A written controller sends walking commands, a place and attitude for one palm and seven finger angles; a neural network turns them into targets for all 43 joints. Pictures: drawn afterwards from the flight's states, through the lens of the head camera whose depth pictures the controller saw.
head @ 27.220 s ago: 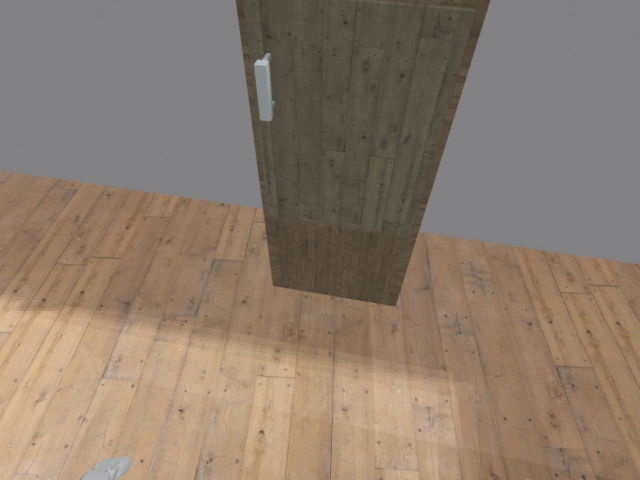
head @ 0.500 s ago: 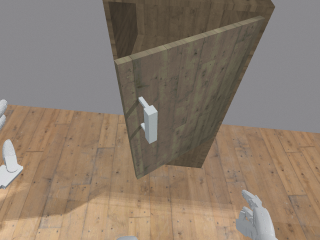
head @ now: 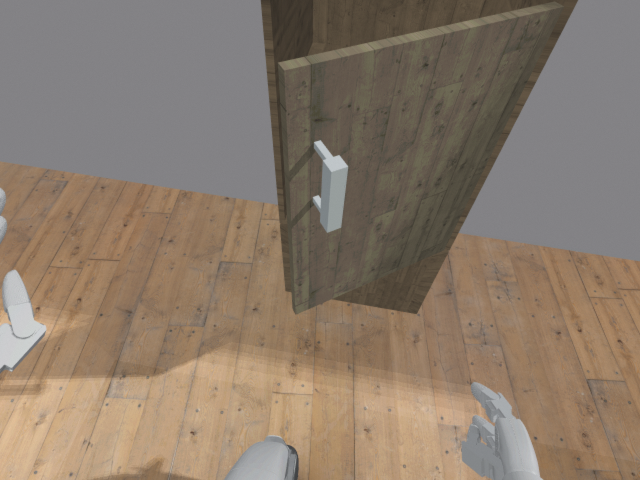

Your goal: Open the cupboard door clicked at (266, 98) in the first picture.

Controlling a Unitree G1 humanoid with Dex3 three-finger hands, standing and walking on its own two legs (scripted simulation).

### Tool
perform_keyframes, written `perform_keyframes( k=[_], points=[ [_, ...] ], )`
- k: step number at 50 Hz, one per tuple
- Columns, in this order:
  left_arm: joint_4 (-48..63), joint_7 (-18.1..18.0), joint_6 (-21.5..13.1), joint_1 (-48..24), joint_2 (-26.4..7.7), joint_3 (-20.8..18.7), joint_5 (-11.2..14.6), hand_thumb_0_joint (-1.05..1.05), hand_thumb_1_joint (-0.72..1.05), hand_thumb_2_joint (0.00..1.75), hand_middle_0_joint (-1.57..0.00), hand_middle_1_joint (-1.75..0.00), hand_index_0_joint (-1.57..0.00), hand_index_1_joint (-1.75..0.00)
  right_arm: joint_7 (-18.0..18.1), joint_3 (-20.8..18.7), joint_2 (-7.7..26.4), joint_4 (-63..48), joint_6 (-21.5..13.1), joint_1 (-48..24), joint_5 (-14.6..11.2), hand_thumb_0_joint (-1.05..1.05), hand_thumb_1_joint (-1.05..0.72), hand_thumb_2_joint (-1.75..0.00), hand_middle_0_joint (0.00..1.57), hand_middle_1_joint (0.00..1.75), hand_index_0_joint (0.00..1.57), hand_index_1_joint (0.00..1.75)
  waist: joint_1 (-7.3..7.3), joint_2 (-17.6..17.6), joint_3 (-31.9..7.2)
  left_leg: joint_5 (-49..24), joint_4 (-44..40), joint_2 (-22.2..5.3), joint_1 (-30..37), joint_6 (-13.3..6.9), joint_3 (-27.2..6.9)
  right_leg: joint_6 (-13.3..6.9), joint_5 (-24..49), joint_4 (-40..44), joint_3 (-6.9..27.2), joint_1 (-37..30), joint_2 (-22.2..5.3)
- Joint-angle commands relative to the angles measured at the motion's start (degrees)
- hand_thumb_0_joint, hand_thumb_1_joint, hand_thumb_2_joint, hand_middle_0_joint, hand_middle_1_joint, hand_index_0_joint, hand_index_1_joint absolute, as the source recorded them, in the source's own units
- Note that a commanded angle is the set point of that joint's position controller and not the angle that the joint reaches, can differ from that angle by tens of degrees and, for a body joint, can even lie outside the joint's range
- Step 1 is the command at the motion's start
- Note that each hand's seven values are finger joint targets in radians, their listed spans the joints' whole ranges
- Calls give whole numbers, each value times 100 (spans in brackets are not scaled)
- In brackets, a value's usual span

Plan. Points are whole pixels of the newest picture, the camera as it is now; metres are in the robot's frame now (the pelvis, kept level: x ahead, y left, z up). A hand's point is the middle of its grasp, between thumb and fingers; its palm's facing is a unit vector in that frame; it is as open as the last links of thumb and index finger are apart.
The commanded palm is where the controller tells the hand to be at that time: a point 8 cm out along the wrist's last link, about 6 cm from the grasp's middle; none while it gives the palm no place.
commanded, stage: stop stepping back and stand still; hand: left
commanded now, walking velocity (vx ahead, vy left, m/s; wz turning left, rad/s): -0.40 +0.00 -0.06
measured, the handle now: (325, 186) +0.48 +0.05 +0.08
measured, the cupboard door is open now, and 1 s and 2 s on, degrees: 37 37 37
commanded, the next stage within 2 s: let the arm hang, fingers relaxed in 0.80 s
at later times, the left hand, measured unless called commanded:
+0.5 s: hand out of the picture +0.10 +0.26 +0.17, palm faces +0.39 -0.78 -0.48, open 7.4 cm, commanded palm +0.06 +0.29 +0.19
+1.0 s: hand (55, 471) +0.11 +0.26 +0.06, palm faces +0.29 -0.83 -0.48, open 7.4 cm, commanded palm none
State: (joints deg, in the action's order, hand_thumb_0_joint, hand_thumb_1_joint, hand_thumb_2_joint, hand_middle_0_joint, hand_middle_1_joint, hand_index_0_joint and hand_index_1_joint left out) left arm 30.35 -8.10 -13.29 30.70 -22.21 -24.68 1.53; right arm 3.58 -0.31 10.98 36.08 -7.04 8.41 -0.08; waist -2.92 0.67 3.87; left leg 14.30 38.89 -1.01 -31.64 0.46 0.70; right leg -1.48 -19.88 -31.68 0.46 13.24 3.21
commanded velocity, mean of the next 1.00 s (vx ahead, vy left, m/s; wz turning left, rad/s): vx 0.12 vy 0.00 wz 0.00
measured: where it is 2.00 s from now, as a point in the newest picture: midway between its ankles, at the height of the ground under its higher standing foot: outside the picture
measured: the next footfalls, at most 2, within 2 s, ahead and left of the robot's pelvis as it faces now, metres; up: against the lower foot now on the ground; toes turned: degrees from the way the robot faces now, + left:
left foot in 0.14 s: +0.03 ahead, +0.11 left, +0.00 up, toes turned +1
left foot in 0.62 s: -0.07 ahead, +0.14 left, +0.00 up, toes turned +1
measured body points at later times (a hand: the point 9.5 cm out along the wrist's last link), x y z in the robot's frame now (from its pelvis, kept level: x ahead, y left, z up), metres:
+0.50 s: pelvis -0.09 +0.00 +0.01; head -0.09 +0.01 +0.46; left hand +0.08 +0.30 +0.19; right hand +0.06 -0.24 -0.08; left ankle -0.08 +0.12 -0.69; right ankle -0.05 -0.08 -0.73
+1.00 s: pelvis -0.11 +0.00 +0.00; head -0.11 -0.03 +0.45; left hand +0.09 +0.30 +0.09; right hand +0.03 -0.25 -0.12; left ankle -0.12 +0.12 -0.69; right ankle -0.07 -0.08 -0.73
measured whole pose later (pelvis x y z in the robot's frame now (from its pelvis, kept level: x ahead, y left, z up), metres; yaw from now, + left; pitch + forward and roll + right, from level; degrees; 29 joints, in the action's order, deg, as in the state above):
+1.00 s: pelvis -0.11 +0.00 +0.00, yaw +3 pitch +0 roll +1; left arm -1.4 -3.2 -3.7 18.3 -18.6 -13.2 -2.0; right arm -0.3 -2.2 14.3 43.4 -2.4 13.2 0.0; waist 0.6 2.8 -1.6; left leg 26.2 51.7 -1.3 -24.2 -0.3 3.6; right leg -4.3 -14.5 -32.8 -7.3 18.8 -1.2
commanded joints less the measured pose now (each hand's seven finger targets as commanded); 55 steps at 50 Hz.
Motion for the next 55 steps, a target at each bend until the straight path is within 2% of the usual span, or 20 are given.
perform_keyframes(
  k=[1, 5, 7, 8, 12, 16, 20, 22, 29, 31, 33, 38, 39, 41, 42, 44, 45, 47, 51, 55],
  points=[
    [1297, -62, -173, -366, -1447, -714, -24, 0, 90, 90, -20, -30, -20, -30, 77, -171, 501, -1001, -223, -410, -17, 0, -90, -90, 20, 30, 20, 30, 157, -1229, -1394, 1034, 1334, 73, 562, 94, -113, -632, 5581, 636, 1214, -427, -1898],
    [1242, -115, -58, -189, -1271, -701, 33, 0, 90, 90, -20, -30, -20, -30, 264, -49, 580, -962, -123, -450, 1, 0, -90, -90, 20, 30, 20, 30, 339, 110, -1330, -1066, -1548, 120, 1946, 45, 255, -91, 4645, -21, 513, -329, -1130],
    [1596, -175, -95, 71, -1322, -774, 22, 0, 90, 90, -20, -30, -20, -30, 221, -229, 834, -1091, -236, -189, -12, 0, -90, -90, 20, 30, 20, 30, 165, 1305, -1868, -4766, -1610, -1277, 3266, -400, -1010, 277, 772, -656, 168, 465, -454],
    [1499, -159, -113, 269, -1280, -760, 36, 0, 90, 90, -20, -30, -20, -30, 133, -274, 808, -1105, -290, -16, -33, 0, -90, -90, 20, 30, 20, 30, 173, 1132, -1952, -5056, -1560, -1507, 3604, -579, -1034, 215, -565, -940, 186, 724, -300],
    [1550, -117, 3, 650, -1300, -905, 97, 0, 90, 90, -20, -30, -20, -30, 3, -190, 722, -1160, -346, -71, 20, 0, -90, -90, 20, 30, 20, 30, 317, 1043, -1500, -4494, -1753, -1245, 3062, -436, -1000, 235, -162, -653, -100, 481, -208],
    [1184, -117, 71, 776, -1177, -772, 118, 0, 90, 90, -20, -30, -20, -30, 20, -109, 841, -1131, -341, -272, -12, 0, -90, -90, 20, 30, 20, 30, 303, 651, -895, -80, -2172, -939, 1135, -416, -597, 250, 302, 496, -177, -802, -292],
    [881, -124, 90, 89, -1335, -713, 64, 0, 90, 90, -20, -30, -20, -30, 110, -247, 809, -949, -172, -223, 69, 0, -90, -90, 20, 30, 20, 30, 348, -1057, -377, 1178, 596, 134, 1451, -31, 27, -711, -2975, 2576, 2321, 1344, -1743],
    [718, -125, 56, -296, -1203, -555, 34, 0, 90, 90, -20, -30, -20, -30, 131, -235, 815, -796, -156, -90, 102, 0, -90, -90, 20, 30, 20, 30, 390, -886, -327, 967, 1912, 85, 973, -92, -41, -841, -2354, 2499, 2325, 1385, -1975],
    [735, -258, -102, -620, -1138, -346, -107, 0, 90, 90, -20, -30, -20, -30, 323, -164, 830, -737, -423, 81, 122, 0, -90, -90, 20, 30, 20, 30, 382, 93, -527, 1203, -1621, 36, 2389, -388, 200, -344, -1903, 1421, 970, 1088, -1220],
    [1323, -302, -261, -630, -1125, -413, -134, 0, 90, 90, -20, -30, -20, -30, 234, -178, 954, -900, -504, 116, 121, 0, -90, -90, 20, 30, 20, 30, 318, 1928, -562, 1949, -2748, -1375, 2468, -920, -2134, 35, -654, -950, -13, 1435, -248],
    [1174, -309, -228, -383, -1416, -758, -153, 0, 90, 90, -20, -30, -20, -30, 183, -227, 782, -805, -554, 115, 112, 0, -90, -90, 20, 30, 20, 30, 290, 921, -737, 290, -2504, -1573, 2266, -1176, -1897, 215, -649, -1944, -209, 1331, -260],
    [535, -207, -67, 103, -1170, -612, -73, 0, 90, 90, -20, -30, -20, -30, 106, -185, 896, -693, -496, -25, 25, 0, -90, -90, 20, 30, 20, 30, 296, 947, -167, 128, -1636, -1051, 866, -732, -599, 212, 55, 98, -471, -262, -304],
    [478, -189, -94, 14, -1204, -620, -90, 0, 90, 90, -20, -30, -20, -30, 118, -205, 893, -727, -486, -33, 29, 0, -90, -90, 20, 30, 20, 30, 299, 559, -107, 270, -1182, -695, 650, -546, -332, 98, 300, 696, -129, -516, -394],
    [331, -144, -107, -83, -1407, -735, -28, 0, 90, 90, -20, -30, -20, -30, 76, -269, 810, -775, -416, 11, -2, 0, -90, -90, 20, 30, 20, 30, 350, -1389, -410, 1119, 912, 113, 55, -186, 227, -672, 353, 1723, 2554, -558, -1990],
    [511, -127, -191, -495, -1422, -740, -13, 0, 90, 90, -20, -30, -20, -30, 58, -286, 795, -715, -427, -10, 14, 0, -90, -90, 20, 30, 20, 30, 295, -1259, -675, 1400, 1853, 68, 121, -158, -16, -885, 139, 1958, 2786, -473, -2342],
    [391, -88, -194, -377, -1258, -677, 8, 0, 90, 90, -20, -30, -20, -30, 17, -294, 789, -584, -398, 97, -14, 0, -90, -90, 20, 30, 20, 30, 343, -614, -737, 1078, 2013, -107, 330, -125, -221, -694, 189, 1885, 2333, -217, -2112],
    [-3549, 511, 871, -883, -93, 1335, -554, 0, 90, 90, -20, -30, -20, -30, -501, -516, 1316, 545, -202, 171, 93, 0, -90, -90, 20, 30, 20, 30, 531, -141, -477, 1571, 2362, -513, -263, -166, -187, -966, 2167, 831, 815, 100, -2439],
    [-3715, 696, 1296, -965, 308, 1521, -419, 0, 90, 90, -20, -30, -20, -30, -491, -255, 461, 411, 426, 770, -25, 0, -90, -90, 20, 30, 20, 30, 625, -670, -601, 1418, 1544, -212, 995, -71, 49, -899, 1038, 1072, 499, 985, -1761],
    [-4865, 690, 1402, -1318, 333, 1864, -337, 0, 90, 90, -20, -30, -20, -30, -489, -184, 526, 470, 727, 950, 171, 0, -90, -90, 20, 30, 20, 30, 573, -1322, -362, 618, -348, 58, 1674, -168, 356, -492, 449, 812, 45, 970, -1438],
    [-6014, 735, 1357, -1375, 450, 2092, -295, 0, 90, 90, -20, -30, -20, -30, -365, -149, 1076, 578, 661, 381, 332, 0, -90, -90, 20, 30, 20, 30, 185, 216, -458, -1148, -1483, -1128, 1007, -762, -1110, 153, 732, 71, -160, 31, -699]
  ],
)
